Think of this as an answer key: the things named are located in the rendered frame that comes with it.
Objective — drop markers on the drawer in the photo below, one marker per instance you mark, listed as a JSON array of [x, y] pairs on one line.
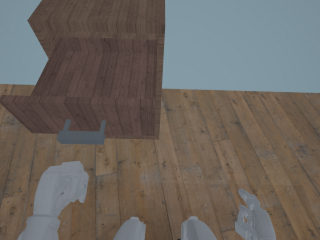
[[89, 80]]

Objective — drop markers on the robot left thigh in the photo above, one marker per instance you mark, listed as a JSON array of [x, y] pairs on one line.
[[131, 229]]

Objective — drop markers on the right robot hand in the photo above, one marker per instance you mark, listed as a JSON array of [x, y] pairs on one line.
[[258, 225]]

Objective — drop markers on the handle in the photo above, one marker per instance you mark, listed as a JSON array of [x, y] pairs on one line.
[[82, 137]]

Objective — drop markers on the left robot hand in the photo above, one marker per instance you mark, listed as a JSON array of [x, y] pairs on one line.
[[69, 178]]

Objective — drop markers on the robot left forearm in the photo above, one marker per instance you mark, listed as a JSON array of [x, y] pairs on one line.
[[40, 227]]

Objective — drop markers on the robot right thigh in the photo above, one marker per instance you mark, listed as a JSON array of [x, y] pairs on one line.
[[196, 230]]

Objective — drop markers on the cabinet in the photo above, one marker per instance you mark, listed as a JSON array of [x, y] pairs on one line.
[[115, 19]]

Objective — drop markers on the robot thigh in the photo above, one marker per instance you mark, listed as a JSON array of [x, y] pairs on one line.
[[131, 229], [196, 230]]

